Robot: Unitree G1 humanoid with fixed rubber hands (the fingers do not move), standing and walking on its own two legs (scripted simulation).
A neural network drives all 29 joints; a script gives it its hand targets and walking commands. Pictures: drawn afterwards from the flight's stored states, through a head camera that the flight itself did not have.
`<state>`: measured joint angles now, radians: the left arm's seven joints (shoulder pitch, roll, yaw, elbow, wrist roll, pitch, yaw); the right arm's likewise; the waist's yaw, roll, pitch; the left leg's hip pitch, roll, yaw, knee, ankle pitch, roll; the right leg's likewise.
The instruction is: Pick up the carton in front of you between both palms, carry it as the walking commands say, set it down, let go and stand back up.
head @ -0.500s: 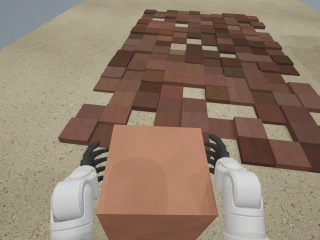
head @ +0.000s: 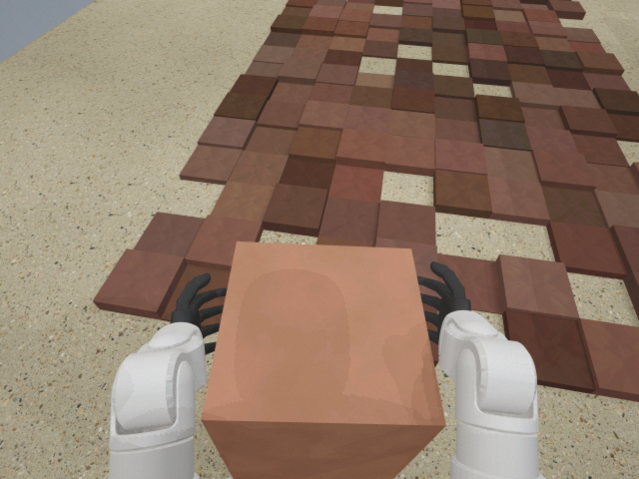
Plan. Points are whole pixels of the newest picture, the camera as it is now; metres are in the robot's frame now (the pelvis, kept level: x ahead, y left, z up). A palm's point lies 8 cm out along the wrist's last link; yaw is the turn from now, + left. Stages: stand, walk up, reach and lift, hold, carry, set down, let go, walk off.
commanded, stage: carry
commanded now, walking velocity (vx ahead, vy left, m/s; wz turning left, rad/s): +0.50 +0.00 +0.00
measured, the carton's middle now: (318, 369) +0.26 +0.01 -0.01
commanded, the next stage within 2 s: none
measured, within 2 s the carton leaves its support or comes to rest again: neither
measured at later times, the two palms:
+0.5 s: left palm (229, 132) +0.64 +0.16 +0.08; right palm (406, 134) +0.62 -0.14 +0.09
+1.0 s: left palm (245, 95) +0.72 +0.14 +0.10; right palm (412, 91) +0.72 -0.16 +0.11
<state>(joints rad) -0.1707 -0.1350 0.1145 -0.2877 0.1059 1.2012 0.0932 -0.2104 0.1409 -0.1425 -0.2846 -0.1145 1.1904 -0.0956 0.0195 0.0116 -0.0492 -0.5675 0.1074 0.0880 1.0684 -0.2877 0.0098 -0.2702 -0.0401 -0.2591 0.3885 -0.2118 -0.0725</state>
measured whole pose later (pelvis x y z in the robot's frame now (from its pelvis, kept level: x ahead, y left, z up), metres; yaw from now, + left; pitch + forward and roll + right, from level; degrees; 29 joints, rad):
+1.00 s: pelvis +0.34 -0.01 +0.00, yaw -1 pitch +7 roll +1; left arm -0.70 -0.03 0.23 0.03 0.07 1.23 0.14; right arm -0.73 0.01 -0.25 0.06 -0.06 1.20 -0.14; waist 0.00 -0.01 0.03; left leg -0.30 0.02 0.16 0.48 -0.25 0.02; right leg -0.31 -0.02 -0.09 0.59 -0.29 -0.04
